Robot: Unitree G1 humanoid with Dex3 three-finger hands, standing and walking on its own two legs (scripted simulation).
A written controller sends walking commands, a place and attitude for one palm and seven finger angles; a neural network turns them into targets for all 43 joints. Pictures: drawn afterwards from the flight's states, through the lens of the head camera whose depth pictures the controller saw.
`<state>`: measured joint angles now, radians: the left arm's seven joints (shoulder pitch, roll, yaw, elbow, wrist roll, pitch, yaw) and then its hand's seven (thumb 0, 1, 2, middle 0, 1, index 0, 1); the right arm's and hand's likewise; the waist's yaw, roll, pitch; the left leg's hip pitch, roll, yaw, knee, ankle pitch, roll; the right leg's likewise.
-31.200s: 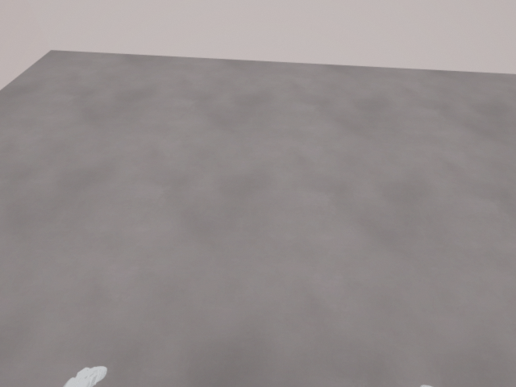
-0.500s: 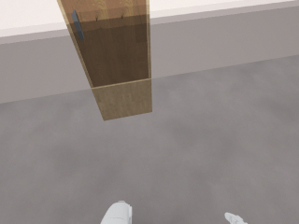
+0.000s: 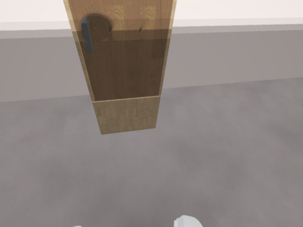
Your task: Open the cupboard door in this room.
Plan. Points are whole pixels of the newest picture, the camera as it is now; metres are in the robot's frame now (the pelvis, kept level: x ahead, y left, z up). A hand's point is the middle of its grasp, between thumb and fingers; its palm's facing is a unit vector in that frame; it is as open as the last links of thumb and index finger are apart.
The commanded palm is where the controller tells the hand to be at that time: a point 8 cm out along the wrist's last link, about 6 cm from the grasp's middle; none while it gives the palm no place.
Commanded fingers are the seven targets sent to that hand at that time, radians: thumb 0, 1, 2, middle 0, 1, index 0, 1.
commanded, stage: turn to face it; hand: left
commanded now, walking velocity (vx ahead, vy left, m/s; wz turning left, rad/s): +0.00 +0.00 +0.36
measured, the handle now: (87, 34) +0.76 +0.29 +0.07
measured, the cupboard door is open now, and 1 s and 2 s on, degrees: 0 0 0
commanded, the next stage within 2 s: take the last steps up to it in 0.36 s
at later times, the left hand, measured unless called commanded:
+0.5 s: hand out of the picture +0.07 +0.13 -0.16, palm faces +0.16 -0.96 -0.24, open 7.4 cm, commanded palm none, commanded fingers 0.00 0.90 0.90 -0.20 -0.30 -0.20 -0.30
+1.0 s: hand out of the picture -0.13 +0.09 -0.17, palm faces +0.37 -0.92 -0.12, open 7.4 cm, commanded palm none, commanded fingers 0.00 0.90 0.90 -0.20 -0.30 -0.20 -0.30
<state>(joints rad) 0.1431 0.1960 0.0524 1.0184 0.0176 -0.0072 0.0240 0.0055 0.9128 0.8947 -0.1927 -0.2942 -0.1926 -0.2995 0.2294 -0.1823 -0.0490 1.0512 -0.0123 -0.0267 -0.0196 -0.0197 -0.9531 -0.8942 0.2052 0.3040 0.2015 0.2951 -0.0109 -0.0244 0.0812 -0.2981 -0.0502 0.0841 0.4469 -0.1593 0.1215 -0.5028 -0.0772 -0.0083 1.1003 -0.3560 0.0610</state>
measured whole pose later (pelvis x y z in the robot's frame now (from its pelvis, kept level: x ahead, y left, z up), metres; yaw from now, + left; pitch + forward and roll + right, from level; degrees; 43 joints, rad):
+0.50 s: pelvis +0.00 -0.06 +0.00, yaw +9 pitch +0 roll +0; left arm 0.15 0.15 0.02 1.01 0.01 0.01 0.03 0.01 0.91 0.89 -0.19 -0.29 -0.19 -0.30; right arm 0.27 -0.18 -0.06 1.05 -0.01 0.03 -0.01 0.01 -0.91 -0.89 0.20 0.30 0.20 0.30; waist -0.04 0.05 0.03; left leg -0.36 -0.09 -0.07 0.55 -0.26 0.02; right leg -0.21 0.00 -0.04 0.50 -0.30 -0.02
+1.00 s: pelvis +0.05 -0.01 -0.01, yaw +13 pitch +0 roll +0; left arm 0.50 0.14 0.02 1.21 0.02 -0.01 0.00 0.01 0.91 0.89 -0.20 -0.29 -0.19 -0.30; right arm 0.12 -0.16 -0.04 1.02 -0.02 -0.05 0.01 0.01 -0.91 -0.89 0.20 0.30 0.20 0.29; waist 0.08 -0.04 0.04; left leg -0.24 0.04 0.13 0.53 -0.28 0.01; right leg -0.20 -0.09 -0.08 0.70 -0.46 0.01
